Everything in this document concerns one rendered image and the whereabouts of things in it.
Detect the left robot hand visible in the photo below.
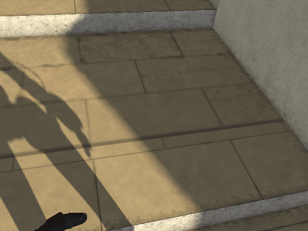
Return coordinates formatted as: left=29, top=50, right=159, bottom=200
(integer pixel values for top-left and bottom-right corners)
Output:
left=35, top=212, right=88, bottom=231

